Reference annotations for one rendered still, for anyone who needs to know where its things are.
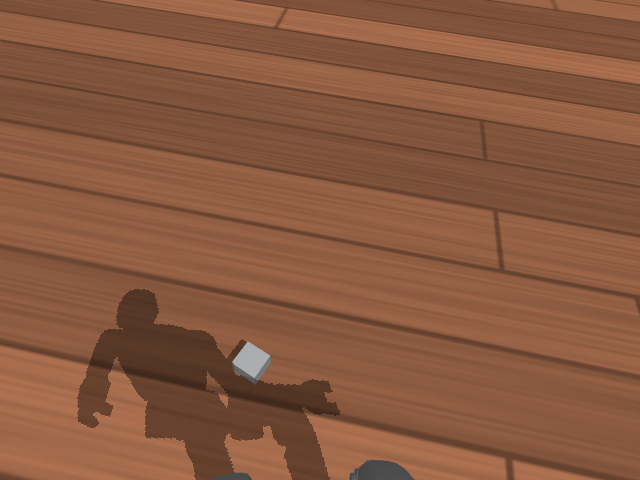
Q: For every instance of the small box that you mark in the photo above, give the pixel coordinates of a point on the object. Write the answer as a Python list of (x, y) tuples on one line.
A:
[(251, 362)]

